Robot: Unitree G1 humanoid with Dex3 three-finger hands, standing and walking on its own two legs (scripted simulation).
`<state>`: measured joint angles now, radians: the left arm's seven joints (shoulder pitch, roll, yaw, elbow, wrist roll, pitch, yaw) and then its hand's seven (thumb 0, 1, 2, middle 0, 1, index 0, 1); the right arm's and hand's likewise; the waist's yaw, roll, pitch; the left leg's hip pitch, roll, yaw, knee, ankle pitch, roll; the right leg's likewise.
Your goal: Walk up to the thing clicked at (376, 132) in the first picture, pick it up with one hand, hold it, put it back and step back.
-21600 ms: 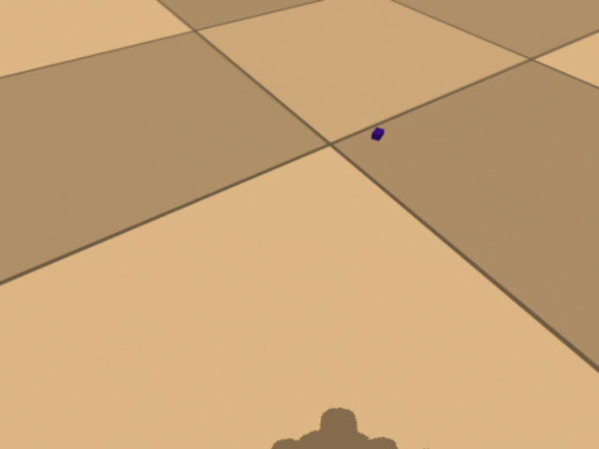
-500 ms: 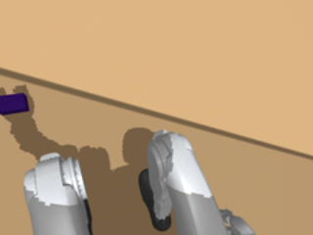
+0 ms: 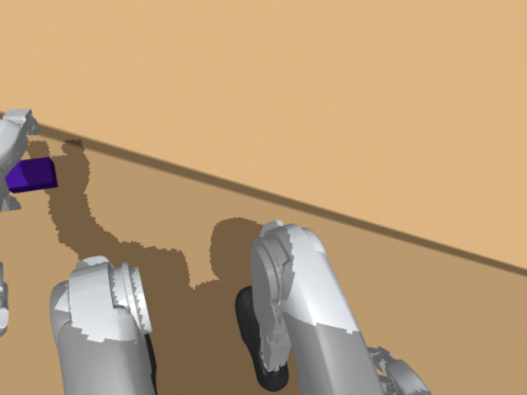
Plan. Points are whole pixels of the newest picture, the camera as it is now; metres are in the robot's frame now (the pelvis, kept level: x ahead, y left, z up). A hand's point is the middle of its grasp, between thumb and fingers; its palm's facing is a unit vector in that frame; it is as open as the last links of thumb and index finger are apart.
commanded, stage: approach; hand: left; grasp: from above
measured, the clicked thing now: (31, 175) +0.49 +0.29 -0.31
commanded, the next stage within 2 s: close in in 0.48 s
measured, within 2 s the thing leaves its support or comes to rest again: neither
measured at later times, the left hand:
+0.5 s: hand out of the picture +0.46 +0.31 -0.19, palm faces -0.53 -0.09 -0.84, open 12.3 cm
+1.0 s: hand (20, 175) +0.46 +0.28 -0.22, palm faces -0.49 -0.07 -0.87, open 12.3 cm
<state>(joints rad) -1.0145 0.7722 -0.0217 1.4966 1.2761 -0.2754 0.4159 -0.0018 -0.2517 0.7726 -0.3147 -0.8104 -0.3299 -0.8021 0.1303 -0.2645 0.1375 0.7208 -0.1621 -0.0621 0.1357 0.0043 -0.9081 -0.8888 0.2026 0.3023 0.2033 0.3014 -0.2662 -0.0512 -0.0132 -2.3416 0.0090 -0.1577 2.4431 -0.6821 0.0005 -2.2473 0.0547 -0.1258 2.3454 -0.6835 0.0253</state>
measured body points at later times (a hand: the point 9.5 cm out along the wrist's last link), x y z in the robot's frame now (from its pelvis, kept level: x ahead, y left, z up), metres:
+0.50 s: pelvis +0.00 +0.00 -0.01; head +0.26 +0.07 +0.35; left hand +0.48 +0.31 -0.15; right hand +0.02 -0.26 -0.10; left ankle +0.07 +0.13 -0.29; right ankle +0.10 -0.11 -0.29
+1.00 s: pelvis +0.00 +0.00 -0.01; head +0.26 +0.10 +0.34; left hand +0.49 +0.28 -0.17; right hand +0.04 -0.26 -0.09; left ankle +0.07 +0.13 -0.29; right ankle +0.10 -0.11 -0.29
